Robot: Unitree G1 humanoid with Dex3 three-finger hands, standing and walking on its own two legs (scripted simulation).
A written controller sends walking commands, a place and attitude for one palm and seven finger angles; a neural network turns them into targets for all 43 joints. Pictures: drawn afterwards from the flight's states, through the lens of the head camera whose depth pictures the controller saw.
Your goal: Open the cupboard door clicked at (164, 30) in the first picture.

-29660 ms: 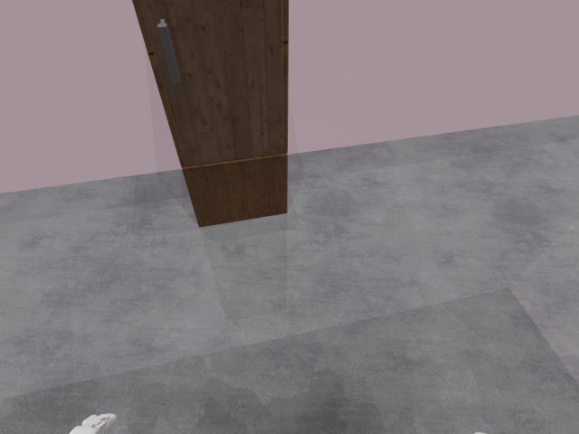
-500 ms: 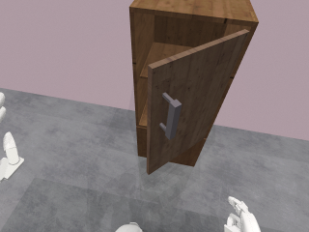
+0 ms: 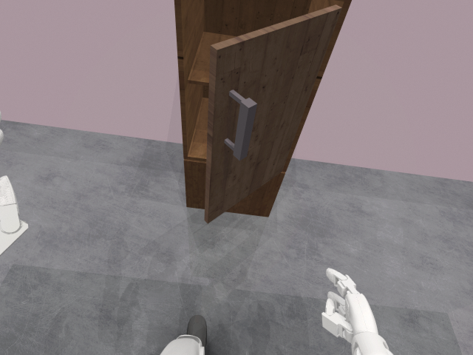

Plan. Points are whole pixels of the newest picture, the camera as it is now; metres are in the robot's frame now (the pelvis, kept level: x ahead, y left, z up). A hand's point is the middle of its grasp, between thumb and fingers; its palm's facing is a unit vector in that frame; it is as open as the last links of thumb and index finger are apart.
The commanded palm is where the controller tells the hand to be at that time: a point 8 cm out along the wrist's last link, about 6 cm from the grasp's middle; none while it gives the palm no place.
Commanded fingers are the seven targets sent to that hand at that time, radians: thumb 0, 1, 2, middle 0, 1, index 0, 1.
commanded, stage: stop stepping back and stand still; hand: left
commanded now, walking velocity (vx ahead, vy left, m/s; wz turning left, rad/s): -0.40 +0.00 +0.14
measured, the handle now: (237, 126) +0.55 +0.05 +0.06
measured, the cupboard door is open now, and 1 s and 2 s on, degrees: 46 46 46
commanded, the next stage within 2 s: let the arm hang, fingers relaxed in 0.86 s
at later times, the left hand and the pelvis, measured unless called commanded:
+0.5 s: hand out of the picture +0.09 +0.30 +0.19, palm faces +0.50 -0.79 -0.35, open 7.4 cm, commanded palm +0.04 +0.33 +0.19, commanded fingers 0.00 0.90 0.90 -0.20 -0.30 -0.20 -0.30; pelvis -0.10 +0.03 +0.00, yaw +0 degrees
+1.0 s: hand out of the picture +0.07 +0.30 +0.14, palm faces +0.43 -0.79 -0.44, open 7.4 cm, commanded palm none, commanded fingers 0.00 0.90 0.90 -0.20 -0.30 -0.20 -0.30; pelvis -0.13 +0.03 +0.01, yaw +3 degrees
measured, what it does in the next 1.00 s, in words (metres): walks backwards: left foot, then left foot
